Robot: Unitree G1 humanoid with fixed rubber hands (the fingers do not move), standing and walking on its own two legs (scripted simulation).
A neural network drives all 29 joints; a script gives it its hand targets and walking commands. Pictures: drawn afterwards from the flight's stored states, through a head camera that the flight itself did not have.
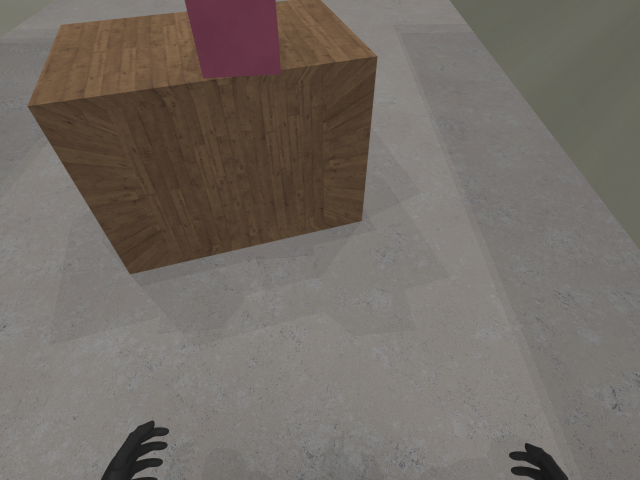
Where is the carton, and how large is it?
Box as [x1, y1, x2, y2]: [185, 0, 280, 77]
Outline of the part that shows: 185,0 203,77 280,73 278,36 274,0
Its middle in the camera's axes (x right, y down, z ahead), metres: -0.25 -0.68 +1.13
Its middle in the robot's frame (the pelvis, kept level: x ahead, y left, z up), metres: +1.32 +0.30 +0.10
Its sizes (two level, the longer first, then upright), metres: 0.293 0.227 0.266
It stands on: a pedestal, 0.73 m high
